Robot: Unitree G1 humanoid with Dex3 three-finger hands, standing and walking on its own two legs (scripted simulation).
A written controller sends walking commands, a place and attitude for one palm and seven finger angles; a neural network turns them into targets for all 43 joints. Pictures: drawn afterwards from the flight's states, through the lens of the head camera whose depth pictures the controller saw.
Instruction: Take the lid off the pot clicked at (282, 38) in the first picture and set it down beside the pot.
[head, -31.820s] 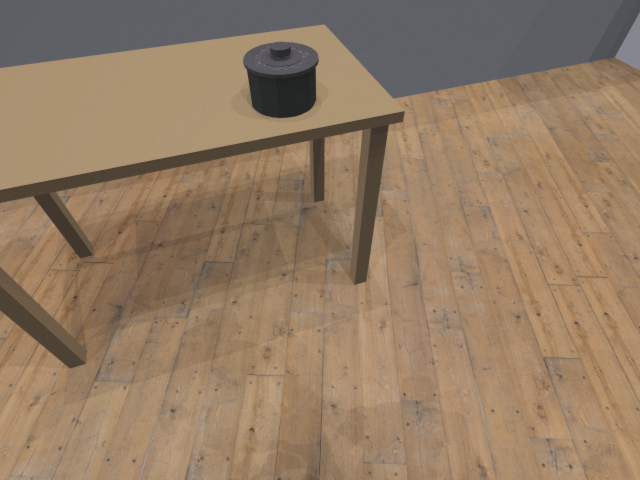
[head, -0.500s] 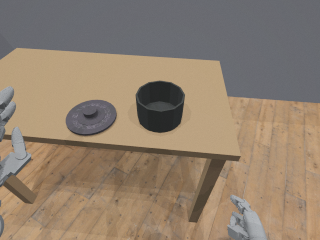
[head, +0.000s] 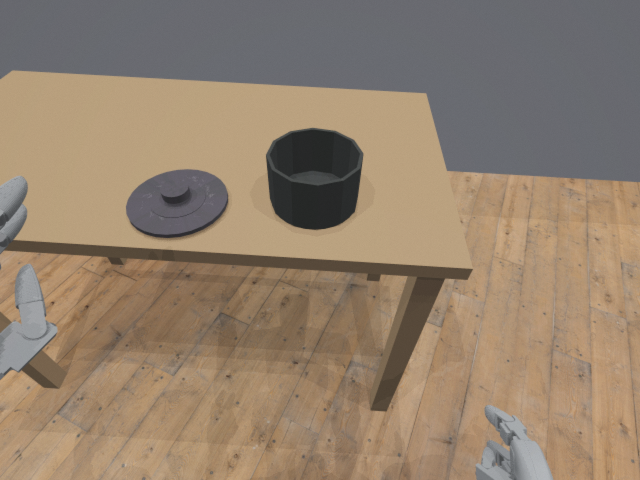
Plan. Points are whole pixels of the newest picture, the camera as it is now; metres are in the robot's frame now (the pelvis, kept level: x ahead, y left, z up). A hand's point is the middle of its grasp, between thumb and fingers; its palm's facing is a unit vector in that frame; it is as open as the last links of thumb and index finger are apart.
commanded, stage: step back with the hand held close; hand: left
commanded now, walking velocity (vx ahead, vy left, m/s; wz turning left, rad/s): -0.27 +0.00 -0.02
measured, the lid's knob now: (175, 191) +0.56 +0.29 +0.02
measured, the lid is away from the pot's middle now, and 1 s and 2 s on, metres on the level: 0.25 0.25 0.25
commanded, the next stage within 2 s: stop stepping back and stand still in 0.58 s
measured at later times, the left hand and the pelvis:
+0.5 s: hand (28, 427) +0.12 +0.21 +0.20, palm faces +0.23 -0.86 -0.46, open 7.4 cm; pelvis -0.10 +0.00 +0.00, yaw -3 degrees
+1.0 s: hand out of the picture +0.00 +0.24 +0.20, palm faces +0.21 -0.87 -0.45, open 7.4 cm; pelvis -0.20 +0.03 +0.01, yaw -3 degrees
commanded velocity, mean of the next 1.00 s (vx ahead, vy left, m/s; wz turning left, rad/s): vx -0.18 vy -0.02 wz -0.01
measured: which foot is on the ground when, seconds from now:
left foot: down 0.00-0.62, up 0.64-0.78, down 0.80-1.00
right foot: down 0.00-0.12, up 0.14-0.38, down 0.40-1.00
